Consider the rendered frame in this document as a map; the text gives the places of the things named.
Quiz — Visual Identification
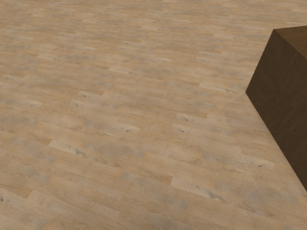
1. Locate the pedestal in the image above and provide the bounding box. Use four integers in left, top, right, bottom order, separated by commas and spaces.
246, 25, 307, 192

